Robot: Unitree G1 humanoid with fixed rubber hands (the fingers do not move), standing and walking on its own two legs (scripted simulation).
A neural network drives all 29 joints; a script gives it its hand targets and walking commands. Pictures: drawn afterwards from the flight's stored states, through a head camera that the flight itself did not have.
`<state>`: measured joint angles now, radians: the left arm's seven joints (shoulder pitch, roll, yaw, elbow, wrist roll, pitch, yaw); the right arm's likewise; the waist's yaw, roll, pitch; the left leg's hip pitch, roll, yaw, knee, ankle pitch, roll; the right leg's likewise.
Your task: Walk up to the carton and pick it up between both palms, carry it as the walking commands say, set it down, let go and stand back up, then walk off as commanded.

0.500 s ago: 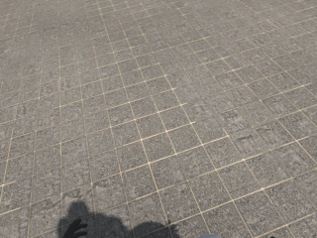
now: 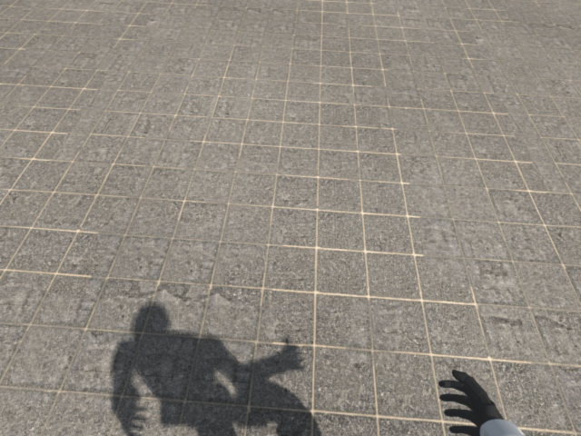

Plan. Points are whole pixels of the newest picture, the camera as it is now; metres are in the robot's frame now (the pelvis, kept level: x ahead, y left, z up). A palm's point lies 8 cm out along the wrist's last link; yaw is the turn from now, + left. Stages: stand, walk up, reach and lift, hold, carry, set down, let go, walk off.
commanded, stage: walk up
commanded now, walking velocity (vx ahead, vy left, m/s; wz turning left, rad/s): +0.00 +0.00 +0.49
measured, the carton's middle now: out of the picture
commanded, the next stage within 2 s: none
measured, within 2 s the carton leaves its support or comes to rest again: neither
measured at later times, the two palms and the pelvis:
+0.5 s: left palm out of the picture +0.10 +0.29 -0.10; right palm out of the picture +0.08 -0.27 -0.10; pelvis -0.01 +0.00 +0.01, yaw +13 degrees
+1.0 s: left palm out of the picture -0.14 +0.21 -0.12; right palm (443, 364) +0.23 -0.20 -0.09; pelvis -0.02 -0.04 +0.01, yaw +29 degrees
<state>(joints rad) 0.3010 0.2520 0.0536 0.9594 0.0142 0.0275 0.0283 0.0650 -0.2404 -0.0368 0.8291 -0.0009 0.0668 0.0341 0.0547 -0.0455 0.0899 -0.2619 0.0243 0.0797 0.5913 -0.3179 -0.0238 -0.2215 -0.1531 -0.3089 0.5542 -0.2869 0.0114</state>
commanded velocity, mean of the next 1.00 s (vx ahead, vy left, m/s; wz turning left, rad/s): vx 0.00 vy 0.00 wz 0.50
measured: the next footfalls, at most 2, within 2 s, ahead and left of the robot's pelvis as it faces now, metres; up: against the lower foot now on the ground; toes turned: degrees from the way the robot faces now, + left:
left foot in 0.02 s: +0.04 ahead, +0.11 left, +0.00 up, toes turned +5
right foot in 0.58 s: +0.05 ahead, -0.14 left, +0.00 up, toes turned +14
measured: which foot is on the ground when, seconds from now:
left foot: up 0.00-0.00, down 0.02-0.58, up 0.60-1.00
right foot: down 0.00-0.00, up 0.02-0.56, down 0.58-1.00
